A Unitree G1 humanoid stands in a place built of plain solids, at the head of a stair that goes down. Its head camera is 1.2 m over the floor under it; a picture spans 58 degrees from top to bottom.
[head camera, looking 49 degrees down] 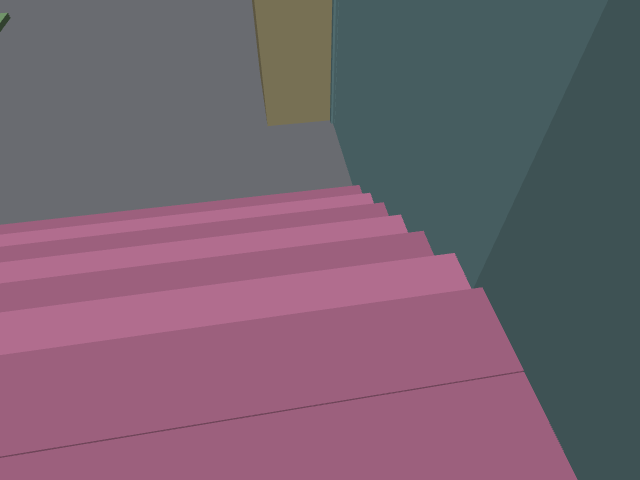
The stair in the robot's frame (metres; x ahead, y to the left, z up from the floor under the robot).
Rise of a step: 0.19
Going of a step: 0.30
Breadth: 4.03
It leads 9 degrees to the left of straight ahead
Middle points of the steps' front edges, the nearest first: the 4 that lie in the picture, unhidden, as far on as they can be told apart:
1.40 1.52 -0.56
1.70 1.57 -0.75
1.99 1.62 -0.94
2.29 1.66 -1.13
